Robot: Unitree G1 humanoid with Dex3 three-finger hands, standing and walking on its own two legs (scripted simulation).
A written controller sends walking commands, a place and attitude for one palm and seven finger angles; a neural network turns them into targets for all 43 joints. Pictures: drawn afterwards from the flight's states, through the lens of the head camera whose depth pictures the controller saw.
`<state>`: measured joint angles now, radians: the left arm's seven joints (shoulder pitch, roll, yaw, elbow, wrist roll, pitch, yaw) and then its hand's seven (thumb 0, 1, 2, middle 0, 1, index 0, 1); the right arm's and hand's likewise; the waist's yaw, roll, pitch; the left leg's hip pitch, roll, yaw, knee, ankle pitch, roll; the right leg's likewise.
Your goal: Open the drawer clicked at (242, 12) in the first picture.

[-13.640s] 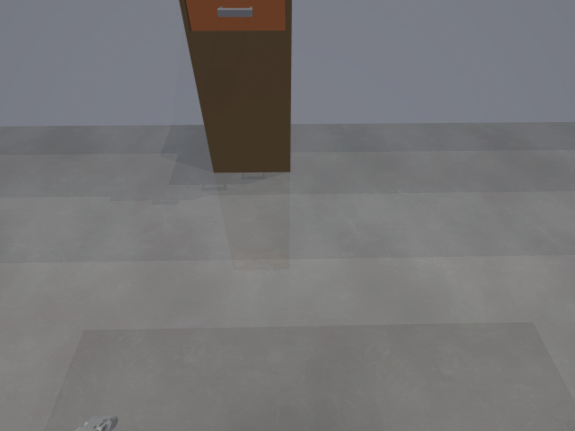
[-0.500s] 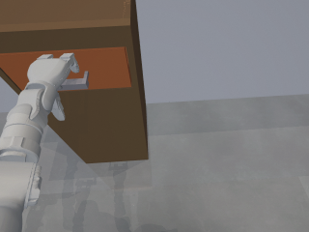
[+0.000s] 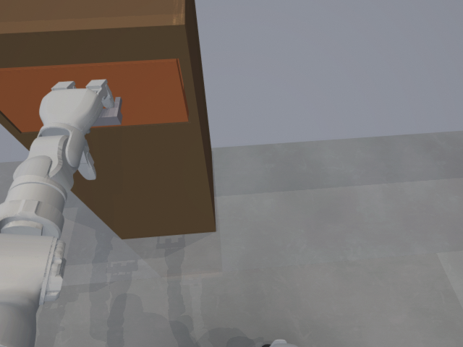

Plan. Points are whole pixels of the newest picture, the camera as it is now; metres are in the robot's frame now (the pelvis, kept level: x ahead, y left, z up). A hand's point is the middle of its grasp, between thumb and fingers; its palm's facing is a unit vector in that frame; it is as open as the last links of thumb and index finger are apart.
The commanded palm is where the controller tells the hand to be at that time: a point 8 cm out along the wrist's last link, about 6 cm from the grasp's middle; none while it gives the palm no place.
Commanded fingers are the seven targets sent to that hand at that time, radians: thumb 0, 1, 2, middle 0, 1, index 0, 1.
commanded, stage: lower the fingers behind the handle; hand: left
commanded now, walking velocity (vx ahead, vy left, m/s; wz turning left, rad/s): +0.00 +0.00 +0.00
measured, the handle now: (88, 110) +0.55 +0.26 +0.06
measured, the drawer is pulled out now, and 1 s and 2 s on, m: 0.00 0.00 0.02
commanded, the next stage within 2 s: close the thumb around the handle in 0.80 s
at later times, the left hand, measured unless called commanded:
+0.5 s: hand (88, 138) +0.50 +0.26 +0.04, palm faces -0.06 -0.02 -1.00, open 13.8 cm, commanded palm +0.47 +0.26 +0.09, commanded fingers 0.00 -0.50 0.30 -0.30 -1.20 -0.30 -1.20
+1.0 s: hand (86, 139) +0.49 +0.26 +0.04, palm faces -0.07 -0.02 -1.00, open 13.7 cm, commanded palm +0.47 +0.27 +0.09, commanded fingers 0.00 -0.16 0.44 -0.32 -1.24 -0.32 -1.24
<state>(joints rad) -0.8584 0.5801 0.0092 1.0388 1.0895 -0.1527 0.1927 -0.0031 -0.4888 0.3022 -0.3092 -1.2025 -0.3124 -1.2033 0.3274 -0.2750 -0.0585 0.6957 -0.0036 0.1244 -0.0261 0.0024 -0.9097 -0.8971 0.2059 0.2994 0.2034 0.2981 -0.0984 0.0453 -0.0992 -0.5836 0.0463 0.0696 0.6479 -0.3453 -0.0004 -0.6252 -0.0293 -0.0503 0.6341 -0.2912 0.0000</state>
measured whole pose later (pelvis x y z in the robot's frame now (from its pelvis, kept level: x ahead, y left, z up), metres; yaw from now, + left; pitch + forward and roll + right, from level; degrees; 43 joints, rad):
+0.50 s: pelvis +0.00 +0.01 -0.01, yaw -1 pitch +20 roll -1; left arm -0.85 0.59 0.03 1.06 1.10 -0.16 0.25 0.00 -0.49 0.30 -0.30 -1.20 -0.31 -1.20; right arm 0.36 -0.28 -0.07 0.73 -0.02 0.13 -0.01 0.00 -0.91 -0.90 0.21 0.30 0.20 0.30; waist -0.12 0.04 -0.12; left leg -0.70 0.05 0.07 0.74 -0.39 0.02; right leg -0.72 -0.03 -0.04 0.69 -0.31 0.02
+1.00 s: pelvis +0.00 +0.02 -0.01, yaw -1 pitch +20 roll -1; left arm -0.84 0.59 0.03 1.04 1.09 -0.16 0.22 0.00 -0.46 0.32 -0.29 -1.20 -0.31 -1.20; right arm 0.35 -0.27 -0.06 0.70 -0.02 0.13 -0.01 0.00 -0.91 -0.90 0.21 0.30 0.20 0.30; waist -0.11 0.04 -0.12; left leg -0.69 0.05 0.07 0.74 -0.40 0.02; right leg -0.71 -0.03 -0.04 0.69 -0.31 0.02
